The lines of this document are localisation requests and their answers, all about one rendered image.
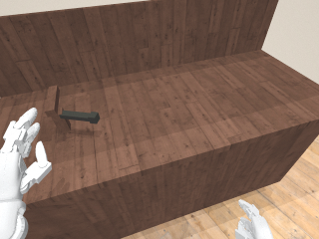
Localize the tap lever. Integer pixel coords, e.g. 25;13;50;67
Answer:
59;110;100;124

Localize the left robot forearm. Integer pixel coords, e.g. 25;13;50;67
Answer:
0;199;29;239

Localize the robot left hand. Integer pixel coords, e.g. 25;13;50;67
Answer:
0;108;52;201

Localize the counter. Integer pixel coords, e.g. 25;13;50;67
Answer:
0;0;319;239

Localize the robot right hand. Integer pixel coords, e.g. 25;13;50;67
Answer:
234;199;274;239

